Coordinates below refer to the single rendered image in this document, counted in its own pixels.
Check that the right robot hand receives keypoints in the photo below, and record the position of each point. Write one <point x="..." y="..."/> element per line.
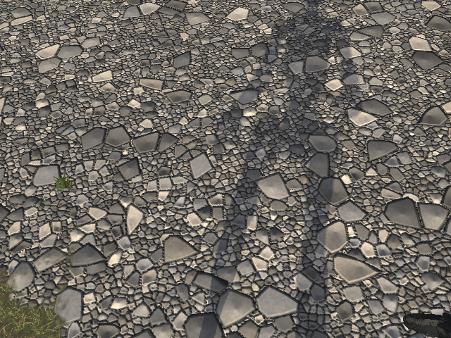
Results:
<point x="431" y="324"/>

